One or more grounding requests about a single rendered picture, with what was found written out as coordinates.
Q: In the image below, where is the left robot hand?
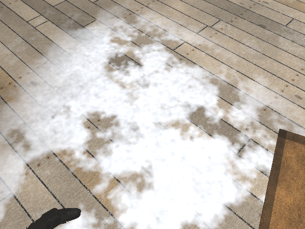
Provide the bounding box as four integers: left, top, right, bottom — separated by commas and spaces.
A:
26, 208, 81, 229

